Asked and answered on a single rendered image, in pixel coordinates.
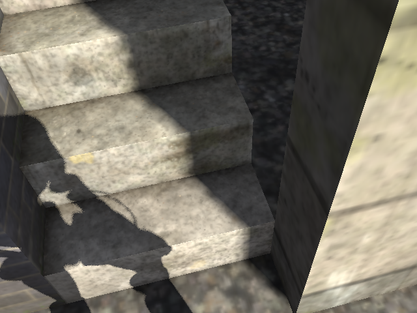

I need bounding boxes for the stairs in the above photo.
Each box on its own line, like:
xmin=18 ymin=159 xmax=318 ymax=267
xmin=0 ymin=0 xmax=275 ymax=304

